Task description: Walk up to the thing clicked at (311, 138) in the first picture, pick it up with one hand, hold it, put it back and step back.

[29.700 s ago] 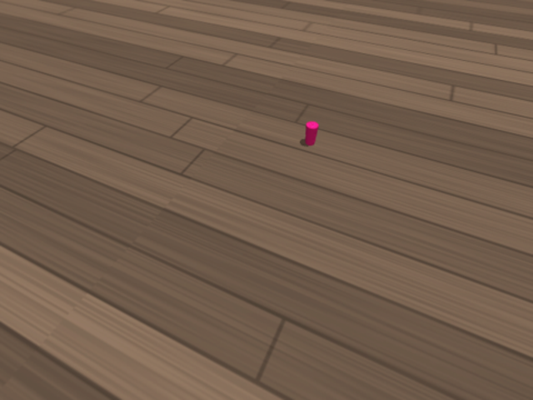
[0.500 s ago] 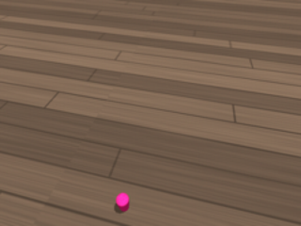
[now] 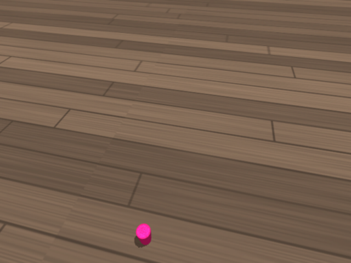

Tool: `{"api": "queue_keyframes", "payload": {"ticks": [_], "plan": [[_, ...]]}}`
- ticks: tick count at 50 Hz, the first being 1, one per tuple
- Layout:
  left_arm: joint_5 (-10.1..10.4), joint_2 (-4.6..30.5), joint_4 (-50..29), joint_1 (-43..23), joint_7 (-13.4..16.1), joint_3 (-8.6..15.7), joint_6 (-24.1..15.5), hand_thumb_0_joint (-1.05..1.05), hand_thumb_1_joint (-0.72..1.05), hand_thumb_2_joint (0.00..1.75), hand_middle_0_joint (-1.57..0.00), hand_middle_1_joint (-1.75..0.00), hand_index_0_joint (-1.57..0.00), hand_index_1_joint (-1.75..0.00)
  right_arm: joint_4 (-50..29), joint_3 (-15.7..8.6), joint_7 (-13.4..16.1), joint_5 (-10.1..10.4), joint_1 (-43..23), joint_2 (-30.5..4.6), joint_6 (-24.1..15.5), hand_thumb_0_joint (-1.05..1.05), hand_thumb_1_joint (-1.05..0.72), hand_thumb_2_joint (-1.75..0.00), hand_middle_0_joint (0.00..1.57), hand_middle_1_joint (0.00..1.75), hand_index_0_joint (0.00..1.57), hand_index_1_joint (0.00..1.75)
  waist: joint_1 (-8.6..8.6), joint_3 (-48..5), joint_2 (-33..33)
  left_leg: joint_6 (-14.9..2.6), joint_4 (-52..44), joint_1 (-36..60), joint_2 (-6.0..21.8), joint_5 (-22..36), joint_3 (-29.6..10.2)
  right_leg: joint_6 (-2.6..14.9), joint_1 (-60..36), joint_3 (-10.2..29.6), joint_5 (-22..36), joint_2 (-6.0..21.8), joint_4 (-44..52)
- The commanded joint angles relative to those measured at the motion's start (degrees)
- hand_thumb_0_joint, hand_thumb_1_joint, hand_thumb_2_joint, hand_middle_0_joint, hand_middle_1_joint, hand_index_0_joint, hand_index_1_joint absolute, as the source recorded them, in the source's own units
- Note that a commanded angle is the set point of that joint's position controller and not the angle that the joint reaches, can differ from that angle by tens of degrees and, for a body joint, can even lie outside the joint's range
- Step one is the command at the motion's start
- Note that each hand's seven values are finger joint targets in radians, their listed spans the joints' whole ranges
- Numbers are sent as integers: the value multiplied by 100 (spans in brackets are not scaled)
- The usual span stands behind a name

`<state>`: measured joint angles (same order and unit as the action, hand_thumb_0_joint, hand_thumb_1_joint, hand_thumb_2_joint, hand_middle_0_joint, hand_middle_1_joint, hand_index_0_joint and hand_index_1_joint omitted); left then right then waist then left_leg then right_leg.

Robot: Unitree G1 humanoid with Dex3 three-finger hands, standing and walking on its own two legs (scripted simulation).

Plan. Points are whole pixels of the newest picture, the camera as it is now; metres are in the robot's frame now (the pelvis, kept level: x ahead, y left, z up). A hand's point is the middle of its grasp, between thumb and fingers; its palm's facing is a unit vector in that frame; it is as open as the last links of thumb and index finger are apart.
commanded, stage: stand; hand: left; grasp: from the side
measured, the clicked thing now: (144, 235) +0.41 +0.18 -0.71
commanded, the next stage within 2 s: step back in 1.14 s
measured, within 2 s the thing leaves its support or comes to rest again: neither
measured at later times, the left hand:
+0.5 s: hand out of the picture +0.09 +0.24 -0.15, palm faces -0.02 -0.94 -0.34, open 7.4 cm
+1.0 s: hand out of the picture +0.09 +0.24 -0.15, palm faces -0.03 -0.94 -0.34, open 7.4 cm
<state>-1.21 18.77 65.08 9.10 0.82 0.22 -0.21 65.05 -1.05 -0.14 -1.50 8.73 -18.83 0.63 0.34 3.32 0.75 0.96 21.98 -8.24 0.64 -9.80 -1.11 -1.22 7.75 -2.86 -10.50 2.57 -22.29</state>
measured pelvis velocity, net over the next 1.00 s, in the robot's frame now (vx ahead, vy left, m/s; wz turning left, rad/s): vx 0.02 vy -0.01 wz -0.02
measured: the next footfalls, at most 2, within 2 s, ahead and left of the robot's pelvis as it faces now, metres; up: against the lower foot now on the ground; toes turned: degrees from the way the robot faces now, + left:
left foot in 1.42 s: +0.01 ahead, +0.13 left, +0.00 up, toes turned -2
right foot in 1.82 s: -0.03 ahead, -0.06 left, +0.00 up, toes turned +0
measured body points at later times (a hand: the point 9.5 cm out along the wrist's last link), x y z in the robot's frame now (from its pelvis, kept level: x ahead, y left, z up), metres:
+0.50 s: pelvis +0.01 +0.00 +0.00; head +0.01 -0.01 +0.45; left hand +0.09 +0.29 -0.13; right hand +0.08 -0.30 -0.14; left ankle +0.03 +0.13 -0.74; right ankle +0.02 -0.13 -0.74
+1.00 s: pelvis +0.02 -0.01 +0.00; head +0.03 -0.01 +0.45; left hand +0.10 +0.29 -0.13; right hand +0.08 -0.30 -0.14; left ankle +0.03 +0.13 -0.74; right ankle +0.02 -0.13 -0.74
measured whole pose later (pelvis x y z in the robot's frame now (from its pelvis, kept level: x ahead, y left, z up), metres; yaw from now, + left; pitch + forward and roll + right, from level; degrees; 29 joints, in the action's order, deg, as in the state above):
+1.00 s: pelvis +0.02 -0.01 +0.00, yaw -1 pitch -3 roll +0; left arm -0.6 19.0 65.8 6.6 0.2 0.4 -0.4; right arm 66.1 -0.3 -0.2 -1.1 6.4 -19.3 0.1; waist -0.1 3.1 0.4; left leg 1.5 18.0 -5.6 1.4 -9.7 -0.3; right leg -0.9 5.7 -2.2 -10.3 1.8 -18.8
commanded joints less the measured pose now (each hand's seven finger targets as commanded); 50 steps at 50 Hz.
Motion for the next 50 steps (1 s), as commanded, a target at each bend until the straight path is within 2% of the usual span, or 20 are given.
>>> {"api": "queue_keyframes", "payload": {"ticks": [1,4,11,12,17,19,23,27,29,33,36,40,42,44,45,46,50], "plan": [[-5,1183,-272,-322,64,205,-157,0,90,90,-20,-30,-20,-30,-311,-194,81,32,-258,-1040,-160,0,-90,-90,20,30,20,30,7,-142,-58,-186,-561,-210,494,-175,-474,182,83,630,-513,504,638],[-6,1181,-250,-338,55,199,-156,0,90,90,-20,-30,-20,-30,-270,-183,78,29,-260,-1048,-152,0,-90,-90,20,30,20,30,9,-66,-88,-190,-554,-187,504,-80,-450,184,124,645,-548,506,675],[19,1132,-195,-370,45,197,-166,0,90,90,-20,-30,-20,-30,-237,-161,105,45,-333,-1137,-186,0,-90,-90,20,30,20,30,21,-340,9,-194,-566,74,593,450,-417,193,-141,584,358,522,563],[30,1181,-175,-395,45,208,-155,0,90,90,-20,-30,-20,-30,-217,-160,111,43,-296,-1113,-190,0,-90,-90,20,30,20,30,3,-280,-101,-166,-633,37,580,397,-432,188,-102,566,223,489,577],[39,1167,-189,-454,41,205,-166,0,90,90,-20,-30,-20,-30,-191,-139,115,53,-297,-1131,-198,0,-90,-90,20,30,20,30,2,-345,-49,-151,-622,141,616,737,-383,180,-230,582,620,519,578],[31,1164,-168,-493,38,214,-151,0,90,90,-20,-30,-20,-30,-189,-137,121,41,-347,-1119,-193,0,-90,-90,20,30,20,30,6,-309,-59,-154,-658,116,615,575,-369,173,-211,577,478,510,591],[34,1135,-168,-481,32,202,-159,0,90,90,-20,-30,-20,-30,-191,-142,111,55,-389,-1151,-198,0,-90,-90,20,30,20,30,5,-298,-78,-147,-673,144,645,690,-379,156,-216,558,544,511,623],[30,1184,-153,-510,29,226,-134,0,90,90,-20,-30,-20,-30,-181,-152,106,51,-394,-1145,-185,0,-90,-90,20,30,20,30,-4,-101,-123,-125,-794,-4,612,271,-386,168,-99,569,71,482,698],[27,1185,-178,-524,22,227,-134,0,90,90,-20,-30,-20,-30,-197,-165,100,54,-403,-1173,-184,0,-90,-90,20,30,20,30,-18,-157,-64,-135,-781,23,617,213,-374,176,-88,579,24,481,717],[29,1187,-200,-507,10,231,-157,0,90,90,-20,-30,-20,-30,-215,-160,89,51,-431,-1166,-203,0,-90,-90,20,30,20,30,-25,-307,-43,-147,-723,143,628,314,-359,173,-135,604,237,511,710],[32,1224,-250,-562,19,244,-172,0,90,90,-20,-30,-20,-30,-246,-159,97,55,-467,-1183,-228,0,-90,-90,20,30,20,30,-28,-553,-13,-137,-665,311,665,914,-340,190,-305,590,888,550,570],[34,1166,-230,-508,16,218,-153,0,90,90,-20,-30,-20,-30,-210,-157,101,49,-463,-1193,-205,0,-90,-90,20,30,20,30,-8,-411,-59,-134,-689,255,677,769,-354,174,-220,537,629,513,623],[41,1200,-211,-488,10,219,-151,0,90,90,-20,-30,-20,-30,-196,-149,97,65,-432,-1221,-195,0,-90,-90,20,30,20,30,-35,-318,-26,-128,-746,163,649,478,-356,166,-195,568,441,505,692],[28,1219,-239,-493,11,226,-158,0,90,90,-20,-30,-20,-30,-217,-146,88,58,-447,-1185,-197,0,-90,-90,20,30,20,30,-36,-396,-92,-125,-719,246,662,626,-341,178,-188,569,551,519,656],[32,1207,-219,-463,8,215,-157,0,90,90,-20,-30,-20,-30,-204,-134,83,66,-447,-1166,-186,0,-90,-90,20,30,20,30,-17,-220,-130,-122,-736,138,647,491,-359,162,-108,555,310,491,716],[34,1223,-216,-490,7,223,-156,0,90,90,-20,-30,-20,-30,-197,-150,89,62,-429,-1219,-178,0,-90,-90,20,30,20,30,-41,-279,-42,-141,-719,166,644,333,-332,170,-132,596,246,503,729],[39,1224,-238,-453,9,225,-169,0,90,90,-20,-30,-20,-30,-203,-144,83,71,-441,-1191,-190,0,-90,-90,20,30,20,30,-24,-352,-74,-130,-711,238,666,658,-339,191,-216,582,583,520,683]]}}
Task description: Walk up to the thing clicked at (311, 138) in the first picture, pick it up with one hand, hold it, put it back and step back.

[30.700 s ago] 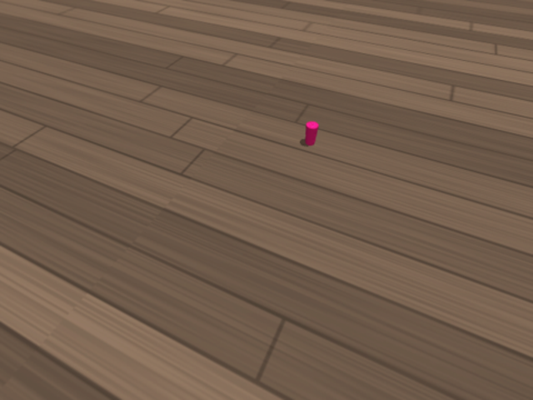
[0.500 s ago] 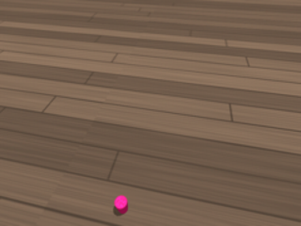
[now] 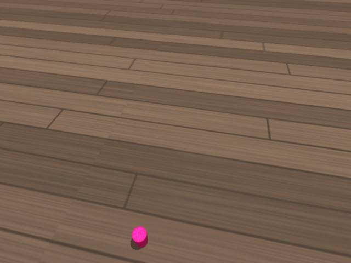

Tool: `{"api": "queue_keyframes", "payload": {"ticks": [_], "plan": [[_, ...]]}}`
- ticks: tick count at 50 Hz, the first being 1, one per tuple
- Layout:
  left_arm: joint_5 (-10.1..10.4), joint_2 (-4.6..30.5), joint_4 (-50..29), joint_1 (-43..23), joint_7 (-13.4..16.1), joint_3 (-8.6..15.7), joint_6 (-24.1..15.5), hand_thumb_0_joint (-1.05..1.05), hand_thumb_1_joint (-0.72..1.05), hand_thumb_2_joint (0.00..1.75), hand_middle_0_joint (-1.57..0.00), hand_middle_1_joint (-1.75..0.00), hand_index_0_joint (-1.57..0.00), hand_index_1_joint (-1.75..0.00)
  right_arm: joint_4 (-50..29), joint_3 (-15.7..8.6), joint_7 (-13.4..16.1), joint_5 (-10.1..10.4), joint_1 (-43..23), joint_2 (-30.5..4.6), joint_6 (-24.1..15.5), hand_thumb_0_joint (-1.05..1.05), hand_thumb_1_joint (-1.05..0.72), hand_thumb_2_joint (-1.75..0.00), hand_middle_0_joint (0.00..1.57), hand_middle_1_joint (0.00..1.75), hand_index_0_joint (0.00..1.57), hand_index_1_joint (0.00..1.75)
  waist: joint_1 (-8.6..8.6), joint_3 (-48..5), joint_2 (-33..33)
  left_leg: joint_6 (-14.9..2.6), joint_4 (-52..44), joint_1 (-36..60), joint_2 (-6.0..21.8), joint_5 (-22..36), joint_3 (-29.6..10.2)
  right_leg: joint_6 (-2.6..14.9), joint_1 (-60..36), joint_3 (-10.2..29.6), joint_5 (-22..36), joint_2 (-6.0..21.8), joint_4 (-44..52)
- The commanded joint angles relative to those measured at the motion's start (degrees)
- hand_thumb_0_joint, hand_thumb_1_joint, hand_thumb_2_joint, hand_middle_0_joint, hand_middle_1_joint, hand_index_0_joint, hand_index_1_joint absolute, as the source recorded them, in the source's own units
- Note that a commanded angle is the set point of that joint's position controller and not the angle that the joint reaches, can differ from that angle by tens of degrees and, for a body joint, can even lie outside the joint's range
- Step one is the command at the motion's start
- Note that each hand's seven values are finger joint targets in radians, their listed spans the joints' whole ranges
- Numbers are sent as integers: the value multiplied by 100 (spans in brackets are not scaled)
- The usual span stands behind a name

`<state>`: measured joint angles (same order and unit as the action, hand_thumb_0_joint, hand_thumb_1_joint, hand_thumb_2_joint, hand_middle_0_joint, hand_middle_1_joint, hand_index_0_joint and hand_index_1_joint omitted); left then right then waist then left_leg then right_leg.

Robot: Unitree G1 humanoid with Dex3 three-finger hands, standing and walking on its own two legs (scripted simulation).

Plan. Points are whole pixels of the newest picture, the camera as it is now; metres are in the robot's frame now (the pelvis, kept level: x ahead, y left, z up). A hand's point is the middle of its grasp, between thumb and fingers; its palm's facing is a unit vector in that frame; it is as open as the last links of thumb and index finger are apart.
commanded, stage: stand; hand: left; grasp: from the side
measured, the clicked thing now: (140, 238) +0.38 +0.19 -0.72
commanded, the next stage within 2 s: step back in 0.14 s
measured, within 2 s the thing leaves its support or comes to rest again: neither
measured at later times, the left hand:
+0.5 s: hand out of the picture +0.10 +0.32 -0.19, palm faces +0.01 -0.93 -0.36, open 7.4 cm
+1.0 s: hand out of the picture +0.00 +0.32 -0.16, palm faces -0.02 -0.92 -0.39, open 7.4 cm
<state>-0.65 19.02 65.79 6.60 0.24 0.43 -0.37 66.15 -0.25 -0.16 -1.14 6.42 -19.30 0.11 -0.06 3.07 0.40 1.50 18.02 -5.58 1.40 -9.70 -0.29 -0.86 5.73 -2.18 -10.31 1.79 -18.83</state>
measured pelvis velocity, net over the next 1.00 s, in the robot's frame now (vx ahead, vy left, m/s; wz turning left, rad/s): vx -0.12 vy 0.06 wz -0.04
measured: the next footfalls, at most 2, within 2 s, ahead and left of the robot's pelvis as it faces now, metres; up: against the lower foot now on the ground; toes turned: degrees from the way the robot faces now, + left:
left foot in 0.42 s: -0.02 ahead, +0.13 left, +0.00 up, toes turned -1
right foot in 0.82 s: -0.06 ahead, -0.05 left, +0.00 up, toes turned +1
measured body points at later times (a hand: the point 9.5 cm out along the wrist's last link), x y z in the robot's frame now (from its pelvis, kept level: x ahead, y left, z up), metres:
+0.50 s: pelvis -0.05 +0.05 -0.03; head +0.03 +0.08 +0.42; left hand +0.10 +0.36 -0.16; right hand +0.01 -0.27 -0.14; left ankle -0.06 +0.14 -0.75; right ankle -0.01 -0.12 -0.72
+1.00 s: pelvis -0.12 +0.06 -0.02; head -0.06 +0.06 +0.43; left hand +0.00 +0.37 -0.13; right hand -0.02 -0.24 -0.14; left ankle -0.14 +0.19 -0.68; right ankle -0.10 -0.05 -0.75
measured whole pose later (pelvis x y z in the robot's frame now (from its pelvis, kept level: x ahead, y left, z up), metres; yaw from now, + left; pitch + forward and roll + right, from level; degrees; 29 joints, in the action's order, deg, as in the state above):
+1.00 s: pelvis -0.12 +0.06 -0.02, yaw -2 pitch -2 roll +2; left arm -1.1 20.1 48.5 7.3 1.0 4.3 2.5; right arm 50.9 -2.2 0.5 0.0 6.6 -20.7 2.8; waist 0.5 9.8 -0.9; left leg -0.3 62.1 -23.4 -7.1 -30.1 -6.1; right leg 1.5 16.0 3.8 -15.9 -0.2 -34.2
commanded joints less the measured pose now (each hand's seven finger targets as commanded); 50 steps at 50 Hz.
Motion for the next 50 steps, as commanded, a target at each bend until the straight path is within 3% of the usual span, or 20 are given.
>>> {"api": "queue_keyframes", "payload": {"ticks": [1,6,7,10,14,16,19,20,21,22,24,28,35,40,42,43,44,45,47,50], "plan": [[-8,1201,-308,-215,64,209,-149,0,90,90,-20,-30,-20,-30,-310,-222,87,26,-175,-1165,-140,0,-90,-90,20,30,20,30,-3,-391,-40,-190,-307,-28,590,604,-402,152,-50,522,602,601,332],[-3,1220,-332,-221,70,212,-154,0,90,90,-20,-30,-20,-30,-342,-215,87,25,-202,-1139,-143,0,-90,-90,20,30,20,30,-1,-327,-69,-178,-319,-40,597,780,-417,147,-46,477,730,594,298],[101,1615,-436,-204,84,540,-95,0,90,90,-20,-30,-20,-30,-467,-307,50,61,-394,-1444,-41,0,-90,-90,20,30,20,30,38,342,-81,-352,391,-602,450,1386,-454,206,420,613,1499,536,-124],[102,1626,-647,-66,115,616,-42,0,90,90,-20,-30,-20,-30,-653,-342,53,137,-169,-1261,18,0,-90,-90,20,30,20,30,-38,-168,-269,-334,1194,-541,213,1261,-174,608,326,769,2036,827,-207],[-36,1760,-1208,-647,128,700,22,0,90,90,-20,-30,-20,-30,-853,-458,17,94,237,-1237,186,0,-90,-90,20,30,20,30,-145,-636,-1012,-357,2969,-744,-346,-1596,-63,1470,747,1522,2026,1787,-194],[-92,1748,-1418,-841,129,715,50,0,90,90,-20,-30,-20,-30,-985,-486,-20,93,471,-1234,241,0,-90,-90,20,30,20,30,-250,-621,-1158,-451,3204,-821,-216,-1935,-290,1472,1031,1370,1952,1845,-403],[-68,1557,-1610,-982,121,634,122,0,90,90,-20,-30,-20,-30,-1067,-484,-17,113,617,-1215,164,0,-90,-90,20,30,20,30,-260,-725,-984,-452,1775,-907,-101,-663,-155,938,579,862,1839,1264,-1244],[-18,1479,-1643,-862,107,608,174,0,90,90,-20,-30,-20,-30,-1141,-508,11,56,524,-1323,114,0,-90,-90,20,30,20,30,-212,-619,-365,-438,938,-889,208,1023,-428,649,653,557,1380,809,-1764],[52,1208,-1750,-774,110,556,222,0,90,90,-20,-30,-20,-30,-1208,-619,52,-43,454,-1655,74,0,-90,-90,20,30,20,30,-157,-570,630,-514,538,-579,851,2566,-1381,357,1212,321,396,12,-2628],[83,1065,-1771,-749,147,558,269,0,90,90,-20,-30,-20,-30,-1236,-676,71,-62,501,-1914,43,0,-90,-90,20,30,20,30,-166,-489,1133,-797,376,156,1319,3587,-2208,301,2232,598,-2051,-755,-3218],[38,1086,-1720,-416,212,539,317,0,90,90,-20,-30,-20,-30,-1412,-695,126,-46,476,-1994,6,0,-90,-90,20,30,20,30,-201,-700,899,-1058,662,147,1625,4190,-2222,284,2295,1201,-2609,-737,-4064],[100,1223,-1666,-71,230,553,352,0,90,90,-20,-30,-20,-30,-1677,-623,258,-69,-190,-1572,25,0,-90,-90,20,30,20,30,152,-663,999,-584,897,452,910,3638,-1155,272,2461,1337,-1580,-669,-4408],[-15,1220,-1935,-294,188,600,240,0,90,90,-20,-30,-20,-30,-1788,-677,305,-1,444,-1453,51,0,-90,-90,20,30,20,30,-298,-561,548,-1089,1079,788,1138,3209,-1254,53,2087,895,-1600,-393,-2920],[-82,1118,-1751,350,140,645,117,0,90,90,-20,-30,-20,-30,-1931,-654,230,78,10,-1552,104,0,-90,-90,20,30,20,30,20,-803,427,-1012,1567,-26,998,2094,-1104,337,629,461,-175,-282,-741],[-130,1438,-1798,424,143,723,52,0,90,90,-20,-30,-20,-30,-2000,-593,203,164,-84,-1361,89,0,-90,-90,20,30,20,30,20,-1017,-400,-615,2176,-1058,412,874,-731,787,-141,1477,1635,435,-877],[-72,1814,-1911,194,121,808,89,0,90,90,-20,-30,-20,-30,-2036,-575,196,172,-149,-1246,118,0,-90,-90,20,30,20,30,111,-580,-1253,-214,3115,-1526,-473,-368,-336,1546,358,2639,1918,1311,-530],[-119,2019,-2152,-128,131,828,81,0,90,90,-20,-30,-20,-30,-1997,-611,237,120,-94,-1266,170,0,-90,-90,20,30,20,30,154,-292,-1870,-104,4291,-1556,-725,-2572,-434,2161,1016,3492,2120,2156,-202],[-120,1860,-2277,-270,148,825,60,0,90,90,-20,-30,-20,-30,-1917,-647,220,104,148,-1425,185,0,-90,-90,20,30,20,30,3,-106,-1542,-151,4813,-1522,-511,-2766,-917,2177,1298,3534,2243,2190,-250],[-24,1510,-2371,-394,159,778,74,0,90,90,-20,-30,-20,-30,-1803,-566,165,144,319,-1375,162,0,-90,-90,20,30,20,30,-68,-82,-774,-173,4903,-1680,-842,-2285,-861,1717,1090,2127,2431,1410,-442],[-134,1382,-2416,-234,170,742,101,0,90,90,-20,-30,-20,-30,-1881,-487,172,142,374,-1249,96,0,-90,-90,20,30,20,30,58,-365,-654,-68,4407,-1868,-850,-1931,-599,1387,508,1606,2480,881,-765]]}}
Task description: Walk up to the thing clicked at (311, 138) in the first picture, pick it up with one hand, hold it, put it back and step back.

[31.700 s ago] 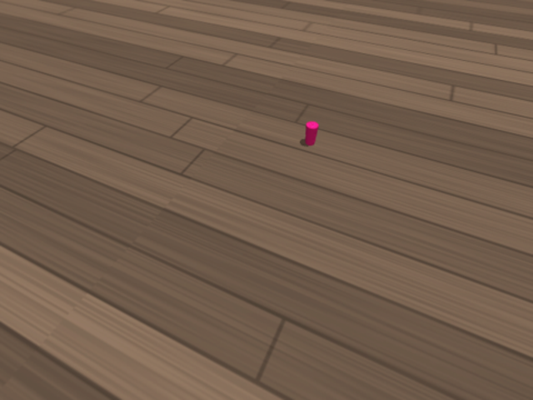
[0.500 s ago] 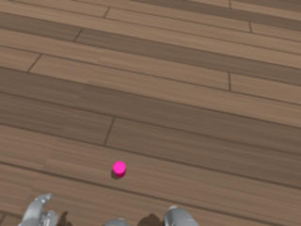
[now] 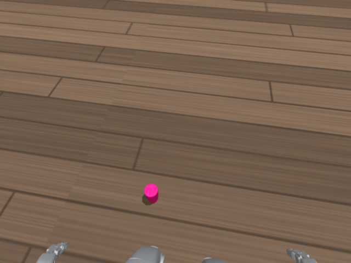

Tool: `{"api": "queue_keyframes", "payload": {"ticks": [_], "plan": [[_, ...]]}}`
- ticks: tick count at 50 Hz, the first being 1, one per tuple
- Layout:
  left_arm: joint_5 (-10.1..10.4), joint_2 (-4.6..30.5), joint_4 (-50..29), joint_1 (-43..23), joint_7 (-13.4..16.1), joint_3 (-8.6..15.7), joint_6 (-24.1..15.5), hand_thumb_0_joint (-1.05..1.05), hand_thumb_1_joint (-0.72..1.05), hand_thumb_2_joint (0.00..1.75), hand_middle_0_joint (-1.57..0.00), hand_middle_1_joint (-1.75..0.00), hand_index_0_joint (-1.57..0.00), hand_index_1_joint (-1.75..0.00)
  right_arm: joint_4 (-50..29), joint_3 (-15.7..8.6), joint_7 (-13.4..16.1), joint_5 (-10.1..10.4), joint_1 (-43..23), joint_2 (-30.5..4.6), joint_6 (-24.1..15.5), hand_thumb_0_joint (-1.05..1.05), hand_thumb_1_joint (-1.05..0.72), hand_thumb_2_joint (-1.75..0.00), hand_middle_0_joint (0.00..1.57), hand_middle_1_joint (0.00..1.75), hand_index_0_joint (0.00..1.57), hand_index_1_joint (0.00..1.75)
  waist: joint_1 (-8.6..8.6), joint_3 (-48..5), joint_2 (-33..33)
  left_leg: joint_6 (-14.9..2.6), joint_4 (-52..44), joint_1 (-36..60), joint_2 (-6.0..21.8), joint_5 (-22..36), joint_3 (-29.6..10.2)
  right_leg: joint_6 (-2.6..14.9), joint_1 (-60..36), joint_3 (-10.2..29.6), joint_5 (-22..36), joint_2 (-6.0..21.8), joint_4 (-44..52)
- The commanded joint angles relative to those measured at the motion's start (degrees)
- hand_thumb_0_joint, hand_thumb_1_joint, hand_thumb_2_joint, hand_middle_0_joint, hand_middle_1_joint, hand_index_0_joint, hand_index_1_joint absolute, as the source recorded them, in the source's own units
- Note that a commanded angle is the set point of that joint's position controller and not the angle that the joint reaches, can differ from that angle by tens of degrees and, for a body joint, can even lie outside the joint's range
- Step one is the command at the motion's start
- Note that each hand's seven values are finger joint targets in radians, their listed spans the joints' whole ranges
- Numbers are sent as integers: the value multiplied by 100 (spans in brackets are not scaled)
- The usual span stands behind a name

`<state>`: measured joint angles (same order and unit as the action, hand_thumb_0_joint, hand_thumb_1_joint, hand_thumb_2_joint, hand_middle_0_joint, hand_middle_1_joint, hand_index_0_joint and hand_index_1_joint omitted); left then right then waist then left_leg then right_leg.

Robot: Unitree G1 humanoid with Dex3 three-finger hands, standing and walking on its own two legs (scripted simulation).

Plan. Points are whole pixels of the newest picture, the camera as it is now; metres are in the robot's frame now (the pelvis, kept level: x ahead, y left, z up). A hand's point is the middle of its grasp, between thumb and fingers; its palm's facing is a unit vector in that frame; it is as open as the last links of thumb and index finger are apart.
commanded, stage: step back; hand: left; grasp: from the side
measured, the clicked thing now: (152, 194) +0.50 +0.15 -0.70
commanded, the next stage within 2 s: none
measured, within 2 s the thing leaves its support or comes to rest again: neither
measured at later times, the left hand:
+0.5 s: hand out of the picture -0.04 +0.30 -0.16, palm faces -0.03 -0.93 -0.37, open 7.4 cm
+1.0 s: hand out of the picture -0.15 +0.26 -0.15, palm faces +0.04 -0.92 -0.39, open 7.4 cm
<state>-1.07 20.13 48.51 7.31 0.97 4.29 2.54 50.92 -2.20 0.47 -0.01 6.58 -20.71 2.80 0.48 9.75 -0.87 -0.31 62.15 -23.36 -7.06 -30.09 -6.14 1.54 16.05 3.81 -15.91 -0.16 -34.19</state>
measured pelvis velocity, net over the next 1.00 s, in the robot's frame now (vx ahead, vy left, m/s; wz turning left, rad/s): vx -0.30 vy -0.01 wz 0.05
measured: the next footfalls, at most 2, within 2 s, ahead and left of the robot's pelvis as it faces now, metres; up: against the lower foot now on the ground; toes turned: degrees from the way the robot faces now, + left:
left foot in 0.16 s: -0.02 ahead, +0.14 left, +0.00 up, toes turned -1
right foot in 0.62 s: -0.17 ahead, -0.13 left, +0.00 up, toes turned -1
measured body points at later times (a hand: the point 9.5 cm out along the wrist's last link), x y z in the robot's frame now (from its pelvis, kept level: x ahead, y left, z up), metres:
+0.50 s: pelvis -0.13 +0.02 +0.00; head -0.07 +0.06 +0.44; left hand -0.04 +0.35 -0.14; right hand -0.02 -0.29 -0.09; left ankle -0.06 +0.14 -0.73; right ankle -0.19 -0.14 -0.67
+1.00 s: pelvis -0.30 -0.01 -0.02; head -0.24 +0.00 +0.43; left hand -0.15 +0.31 -0.12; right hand -0.24 -0.33 -0.13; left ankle -0.32 +0.09 -0.74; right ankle -0.21 -0.13 -0.73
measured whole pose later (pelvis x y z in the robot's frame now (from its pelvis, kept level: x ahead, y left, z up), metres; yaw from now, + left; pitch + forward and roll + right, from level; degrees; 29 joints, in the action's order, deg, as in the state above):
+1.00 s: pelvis -0.30 -0.01 -0.02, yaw +3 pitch -3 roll +1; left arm -1.7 22.7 40.1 4.9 0.6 5.0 4.1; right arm 50.5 -2.4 1.7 -1.6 14.2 -20.7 1.1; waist -0.7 11.3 -3.7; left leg -1.0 37.0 -13.1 -3.8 -21.1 -0.7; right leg 0.7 24.1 -2.1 -13.8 3.4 -40.5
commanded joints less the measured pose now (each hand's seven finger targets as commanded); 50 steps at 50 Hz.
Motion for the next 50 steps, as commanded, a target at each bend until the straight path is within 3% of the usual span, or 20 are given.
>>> {"api": "queue_keyframes", "payload": {"ticks": [1,4,7,8,9,10,11,15,23,28,30,31,32,33,34,38,45,48,49,50], "plan": [[-95,1298,-712,-200,90,360,-165,0,90,90,-20,-30,-20,-30,-378,-273,124,32,399,-1116,-189,0,-90,-90,20,30,20,30,51,-1126,-556,127,-406,-140,70,89,109,1103,-840,932,3047,1024,665],[-115,1328,-769,29,85,361,-93,0,90,90,-20,-30,-20,-30,-467,-259,143,-14,414,-1015,-256,0,-90,-90,20,30,20,30,116,-1439,-966,125,-2206,-126,513,146,340,962,-1737,828,3197,1068,268],[4,1388,-887,-129,12,329,52,0,90,90,-20,-30,-20,-30,-339,-364,142,-133,767,-991,-335,0,-90,-90,20,30,20,30,-144,-1435,-796,46,-4199,1026,502,2290,646,542,-1014,508,2452,706,-480],[30,1197,-939,-67,-12,280,95,0,90,90,-20,-30,-20,-30,-372,-444,151,-211,733,-1206,-356,0,-90,-90,20,30,20,30,-97,-1439,-447,-89,-4170,1550,988,2663,-78,320,-205,523,1421,419,-753],[53,900,-993,45,-13,222,96,0,90,90,-20,-30,-20,-30,-451,-563,145,-319,585,-1805,-363,0,-90,-90,20,30,20,30,-25,-1323,1046,-466,-4311,1958,2297,3666,-1827,59,1143,276,-911,-457,-1733],[-9,1169,-973,-278,83,331,99,0,90,90,-20,-30,-20,-30,-553,-627,103,-232,432,-2232,-334,0,-90,-90,20,30,20,30,-334,-1098,1219,-1360,-4396,859,3041,3689,-2356,-64,963,614,-2204,-678,-2584],[-63,1290,-928,-445,125,376,94,0,90,90,-20,-30,-20,-30,-602,-650,123,-219,195,-2259,-354,0,-90,-90,20,30,20,30,-380,-818,1378,-1735,-4659,248,3309,3166,-2859,-90,844,852,-2153,-515,-3404],[55,1220,-620,434,9,418,75,0,90,90,-20,-30,-20,-30,-696,-415,181,-192,-207,-1402,-397,0,-90,-90,20,30,20,30,221,-951,791,-949,-3758,1489,1910,4357,-556,-55,1491,923,-1065,-668,-3946],[-18,1182,-757,266,-16,391,39,0,90,90,-20,-30,-20,-30,-782,-515,220,-152,479,-1544,-350,0,-90,-90,20,30,20,30,-344,-1291,947,-1436,-3541,2277,2226,4129,-722,-431,1215,522,-1396,-350,-2310],[-40,1175,-423,982,-139,434,25,0,90,90,-20,-30,-20,-30,-977,-561,177,-181,6,-1782,-247,0,-90,-90,20,30,20,30,-43,-1473,1353,-1113,-3534,1146,2169,2866,-611,-157,-170,-121,-861,-32,-339],[-78,1156,-154,1553,-164,475,-8,0,90,90,-20,-30,-20,-30,-981,-530,161,-124,-200,-1706,-179,0,-90,-90,20,30,20,30,261,-1567,1170,-779,-3164,528,1898,2281,-371,49,-989,-266,6,-27,801],[-161,1426,-228,1424,-175,549,-45,0,90,90,-20,-30,-20,-30,-992,-467,152,-66,-69,-1475,-156,0,-90,-90,20,30,20,30,211,-1401,403,-440,-2568,-169,1404,1602,-169,234,-1068,645,-310,392,1047],[-198,1913,-446,1172,-190,655,-58,0,90,90,-20,-30,-20,-30,-1087,-369,183,-36,-45,-1130,-156,0,-90,-90,20,30,20,30,235,-982,-1070,-51,-1472,-1227,299,163,199,677,-799,2306,-575,1415,1545],[-220,2447,-756,506,-165,719,-23,0,90,90,-20,-30,-20,-30,-1066,-473,296,-50,-180,-1301,-152,0,-90,-90,20,30,20,30,372,-701,-1728,98,-64,-596,218,-603,84,1574,854,2995,-763,2357,2011],[-187,2263,-910,3,-122,684,-43,0,90,90,-20,-30,-20,-30,-901,-548,304,-43,9,-1530,-162,0,-90,-90,20,30,20,30,143,-342,-1556,50,453,-241,434,-395,-193,1571,1550,2970,-839,2379,2135],[-174,1424,-1001,-507,-75,513,-62,0,90,90,-20,-30,-20,-30,-525,-380,242,-9,723,-1199,-203,0,-90,-90,20,30,20,30,-219,-455,-922,66,805,-373,-55,512,-159,731,656,618,816,954,1278],[-169,1340,-1093,292,66,471,-26,0,90,90,-20,-30,-20,-30,-681,-305,242,-103,740,-1089,-362,0,-90,-90,20,30,20,30,214,-1392,-1198,68,-2058,-411,651,6,262,1095,-1778,944,2818,1514,330],[-38,1330,-1182,42,9,375,117,0,90,90,-20,-30,-20,-30,-470,-379,217,-160,1168,-1080,-411,0,-90,-90,20,30,20,30,-39,-1574,-660,-26,-4196,752,518,2165,684,651,-1274,354,2461,1050,-595],[-22,1178,-1254,98,-14,304,166,0,90,90,-20,-30,-20,-30,-477,-476,221,-225,1169,-1361,-406,0,-90,-90,20,30,20,30,-6,-1546,-137,-219,-4106,1414,1063,2726,-175,346,-199,257,1402,738,-927],[22,922,-1306,167,-25,272,173,0,90,90,-20,-30,-20,-30,-563,-595,229,-288,943,-1933,-381,0,-90,-90,20,30,20,30,76,-1374,1324,-751,-4196,1825,2361,3642,-1927,30,1233,-292,-910,-160,-1880]]}}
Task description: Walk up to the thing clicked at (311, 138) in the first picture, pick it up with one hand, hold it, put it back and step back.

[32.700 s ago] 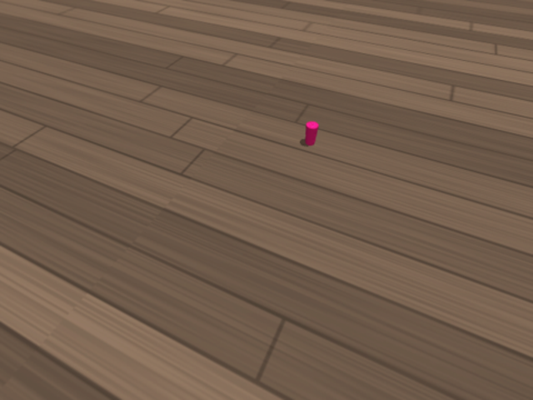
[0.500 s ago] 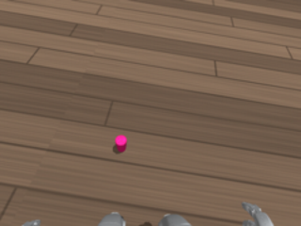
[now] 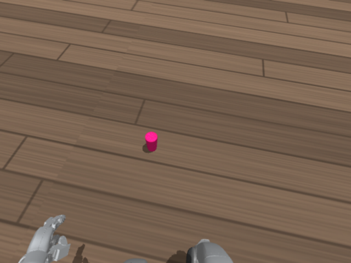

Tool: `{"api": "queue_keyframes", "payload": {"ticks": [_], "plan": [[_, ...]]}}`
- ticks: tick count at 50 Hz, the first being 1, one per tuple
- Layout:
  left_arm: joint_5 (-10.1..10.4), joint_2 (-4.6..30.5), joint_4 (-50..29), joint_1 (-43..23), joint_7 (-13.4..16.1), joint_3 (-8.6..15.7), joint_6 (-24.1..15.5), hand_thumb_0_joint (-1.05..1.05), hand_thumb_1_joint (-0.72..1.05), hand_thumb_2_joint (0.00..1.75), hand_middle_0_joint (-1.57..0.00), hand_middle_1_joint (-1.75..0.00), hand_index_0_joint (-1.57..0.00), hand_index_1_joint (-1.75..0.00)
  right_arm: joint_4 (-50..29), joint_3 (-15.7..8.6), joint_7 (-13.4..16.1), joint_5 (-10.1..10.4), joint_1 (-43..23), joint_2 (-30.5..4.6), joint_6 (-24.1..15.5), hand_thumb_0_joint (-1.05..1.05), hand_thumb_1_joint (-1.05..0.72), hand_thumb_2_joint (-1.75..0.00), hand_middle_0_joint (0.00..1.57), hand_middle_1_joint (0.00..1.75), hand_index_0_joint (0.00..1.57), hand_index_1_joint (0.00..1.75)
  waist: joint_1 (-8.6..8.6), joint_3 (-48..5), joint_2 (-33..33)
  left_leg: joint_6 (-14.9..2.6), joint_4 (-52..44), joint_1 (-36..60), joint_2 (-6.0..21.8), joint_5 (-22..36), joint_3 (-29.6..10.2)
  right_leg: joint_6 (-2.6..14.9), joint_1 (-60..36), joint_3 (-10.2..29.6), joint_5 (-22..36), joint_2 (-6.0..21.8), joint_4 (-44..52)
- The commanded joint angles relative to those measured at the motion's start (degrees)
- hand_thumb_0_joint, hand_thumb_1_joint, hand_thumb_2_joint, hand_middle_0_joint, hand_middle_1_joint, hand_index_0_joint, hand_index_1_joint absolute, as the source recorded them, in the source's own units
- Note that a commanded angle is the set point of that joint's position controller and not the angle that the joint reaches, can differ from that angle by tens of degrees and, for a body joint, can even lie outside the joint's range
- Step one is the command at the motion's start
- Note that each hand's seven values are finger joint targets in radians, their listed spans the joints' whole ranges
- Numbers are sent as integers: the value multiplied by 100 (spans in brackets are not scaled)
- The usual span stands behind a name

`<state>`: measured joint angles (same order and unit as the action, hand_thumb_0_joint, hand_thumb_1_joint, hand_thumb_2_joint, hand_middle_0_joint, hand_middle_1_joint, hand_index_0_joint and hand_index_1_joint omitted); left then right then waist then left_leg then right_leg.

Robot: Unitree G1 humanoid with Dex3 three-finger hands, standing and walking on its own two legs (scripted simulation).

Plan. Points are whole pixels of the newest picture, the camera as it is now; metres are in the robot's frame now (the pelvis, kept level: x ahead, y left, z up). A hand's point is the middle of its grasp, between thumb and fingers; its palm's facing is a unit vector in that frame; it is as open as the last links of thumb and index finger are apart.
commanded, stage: step back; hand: left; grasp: from the side
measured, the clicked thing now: (151, 142) +0.81 +0.11 -0.68
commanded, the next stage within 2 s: stand in 1.60 s
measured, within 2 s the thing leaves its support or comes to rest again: neither
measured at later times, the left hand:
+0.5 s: hand out of the picture -0.11 +0.21 -0.14, palm faces -0.05 -0.91 -0.40, open 7.4 cm
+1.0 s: hand out of the picture -0.17 +0.20 -0.13, palm faces +0.04 -0.92 -0.39, open 7.4 cm
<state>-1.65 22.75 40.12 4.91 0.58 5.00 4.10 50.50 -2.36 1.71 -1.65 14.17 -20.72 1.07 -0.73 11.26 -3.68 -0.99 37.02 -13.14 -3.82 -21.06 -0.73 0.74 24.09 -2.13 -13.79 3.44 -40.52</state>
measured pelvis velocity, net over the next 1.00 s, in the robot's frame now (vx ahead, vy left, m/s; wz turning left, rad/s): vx -0.23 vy -0.08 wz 0.01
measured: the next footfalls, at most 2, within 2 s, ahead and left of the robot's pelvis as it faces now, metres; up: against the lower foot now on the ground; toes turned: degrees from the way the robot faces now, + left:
right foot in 0.38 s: -0.15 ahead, -0.19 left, +0.00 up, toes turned +1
left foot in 0.72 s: -0.20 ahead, +0.07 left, +0.00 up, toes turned -1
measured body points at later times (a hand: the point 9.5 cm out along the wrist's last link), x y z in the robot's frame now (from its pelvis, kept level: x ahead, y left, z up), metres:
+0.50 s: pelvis -0.18 -0.06 +0.00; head -0.15 -0.07 +0.45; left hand -0.11 +0.26 -0.11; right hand -0.06 -0.39 -0.10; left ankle -0.08 +0.09 -0.67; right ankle -0.19 -0.18 -0.72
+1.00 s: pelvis -0.23 -0.08 +0.01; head -0.23 -0.08 +0.46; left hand -0.17 +0.25 -0.10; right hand -0.17 -0.39 -0.12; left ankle -0.25 +0.06 -0.71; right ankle -0.19 -0.19 -0.72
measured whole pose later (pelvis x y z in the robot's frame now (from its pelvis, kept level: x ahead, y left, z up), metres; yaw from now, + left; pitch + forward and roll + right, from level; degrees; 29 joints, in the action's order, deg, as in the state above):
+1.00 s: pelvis -0.23 -0.08 +0.01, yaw +1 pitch -4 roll +0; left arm -1.5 22.2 55.2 13.7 -1.4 5.1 -0.2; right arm 54.8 -2.7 -1.3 -2.4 14.6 -21.3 0.2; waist -0.1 3.1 1.0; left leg 0.1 37.5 -12.3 2.0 -22.2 -2.6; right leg 1.2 15.8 -2.4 -15.9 -0.2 -35.2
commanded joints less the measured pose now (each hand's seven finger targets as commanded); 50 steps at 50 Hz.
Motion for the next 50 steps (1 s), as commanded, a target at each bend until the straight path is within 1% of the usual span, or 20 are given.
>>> {"api": "queue_keyframes", "payload": {"ticks": [1,2,5,7,13,18,19,20,21,22,26,32,35,37,38,39,42,48,49,50], "plan": [[40,939,-485,130,86,324,15,0,90,90,-20,-30,-20,-30,-673,-633,74,-97,7,-2349,-182,0,-90,-90,20,30,20,30,-62,-1313,1562,-1568,-1672,-229,2776,2803,-2997,-18,308,885,-2334,-679,-2153],[-2,1141,-431,-121,102,383,22,0,90,90,-20,-30,-20,-30,-733,-647,131,-99,-261,-2332,-228,0,-90,-90,20,30,20,30,-125,-1005,1584,-1810,-1863,-1005,3066,2643,-3401,-19,49,1353,-2382,-551,-2993],[104,973,-110,401,29,376,47,0,90,90,-20,-30,-20,-30,-789,-410,164,-124,-761,-1580,-255,0,-90,-90,20,30,20,30,331,-965,855,-1069,-1279,-351,1762,3430,-1282,27,521,1582,-1472,-944,-3668],[53,1050,3,605,7,425,45,0,90,90,-20,-30,-20,-30,-765,-434,141,-49,-556,-1545,-243,0,-90,-90,20,30,20,30,249,-1078,939,-1136,-1208,-71,1763,3144,-1263,-96,564,1417,-1382,-1015,-3797],[36,896,19,526,-11,269,-102,0,90,90,-20,-30,-20,-30,-828,-470,116,-53,-315,-1609,-136,0,-90,-90,20,30,20,30,-116,-1465,1490,-1361,-878,935,1831,2978,-1055,-372,314,846,-1632,-528,-1425],[33,926,649,1535,-68,288,-161,0,90,90,-20,-30,-20,-30,-958,-491,31,-18,-904,-1852,52,0,-90,-90,20,30,20,30,316,-1982,1702,-905,-487,-119,1577,1832,-719,12,-1471,53,-446,-433,1313],[-28,1062,730,1602,-78,351,-165,0,90,90,-20,-30,-20,-30,-982,-440,21,20,-917,-1681,74,0,-90,-90,20,30,20,30,354,-1814,1315,-589,-165,-717,1318,1171,-626,145,-1649,285,-399,-390,1376],[-111,1439,678,1673,-89,465,-181,0,90,90,-20,-30,-20,-30,-1086,-355,29,56,-944,-1349,70,0,-90,-90,20,30,20,30,430,-1522,190,-282,722,-1729,680,35,-379,442,-1562,1805,-1042,425,1704],[-131,2118,423,1049,-96,591,-145,0,90,90,-20,-30,-20,-30,-1218,-363,127,89,-1125,-1146,57,0,-90,-90,20,30,20,30,493,-1098,-1136,71,1981,-2025,-164,-1290,-317,1247,-290,3097,-1363,1625,2333],[-146,2324,167,432,-36,591,-167,0,90,90,-20,-30,-20,-30,-1118,-493,175,58,-1045,-1434,66,0,-90,-90,20,30,20,30,447,-666,-1293,164,2858,-1559,131,-1398,-726,1711,916,3836,-1706,2222,2769],[-146,1277,211,-26,40,331,-329,0,90,90,-20,-30,-20,-30,-583,-353,41,89,-438,-1221,18,0,-90,-90,20,30,20,30,-2,-621,-429,103,3136,-1647,-236,-351,-737,870,-75,1382,-327,719,1725],[-167,1461,396,682,8,441,-461,0,90,90,-20,-30,-20,-30,-441,-310,-91,-5,-412,-1190,-199,0,-90,-90,20,30,20,30,499,-1233,-836,207,320,-1493,405,-1011,-219,1091,-1886,1873,-1776,1121,1698],[-67,1345,450,661,-51,275,-363,0,90,90,-20,-30,-20,-30,-58,-403,-98,-69,84,-1141,-308,0,-90,-90,20,30,20,30,160,-1220,-496,-37,-1998,527,191,-45,-90,691,-754,1302,-1257,824,921],[51,543,459,951,-74,65,-361,0,90,90,-20,-30,-20,-30,-24,-543,-59,-196,104,-1688,-377,0,-90,-90,20,30,20,30,247,-1218,1592,-539,-2329,1561,1777,-1040,-2871,52,1325,210,-1687,-261,-1025],[-13,1129,494,272,-29,233,-392,0,90,90,-20,-30,-20,-30,-87,-585,-88,-113,-29,-2168,-364,0,-90,-90,20,30,20,30,-69,-670,1249,-1276,-2563,120,2413,-2486,-3553,12,1071,460,-1803,43,-1031],[-31,1415,534,24,-61,296,-430,0,90,90,-20,-30,-20,-30,-94,-586,-107,-77,-329,-2092,-369,0,-90,-90,20,30,20,30,-20,-206,1093,-1379,-2737,-904,2440,-2919,-3415,58,460,603,-1764,138,-1217],[63,1060,782,535,-183,234,-512,0,90,90,-20,-30,-20,-30,-130,-381,-135,-108,-568,-1423,-432,0,-90,-90,20,30,20,30,230,-201,1165,-846,-2247,-340,1494,-1182,-1651,85,265,328,-946,-8,-500],[-31,937,1240,1060,-123,279,-631,0,90,90,-20,-30,-20,-30,-102,-374,-211,-25,-534,-1318,-212,0,-90,-90,20,30,20,30,397,-761,1047,-490,-1093,-1382,1039,-1673,-812,84,-1999,-229,-507,-560,1243],[-66,1033,1299,1288,-75,322,-667,0,90,90,-20,-30,-20,-30,-104,-304,-192,-9,-382,-1079,-190,0,-90,-90,20,30,20,30,480,-950,584,-373,-346,-1641,849,-1404,-606,140,-2479,296,-751,-290,1551],[-151,1453,1302,1470,-21,425,-722,0,90,90,-20,-30,-20,-30,-261,-197,-174,30,-391,-740,-205,0,-90,-90,20,30,20,30,574,-943,-627,-122,1113,-2556,126,-1263,-256,553,-2639,2479,-2202,910,2496]]}}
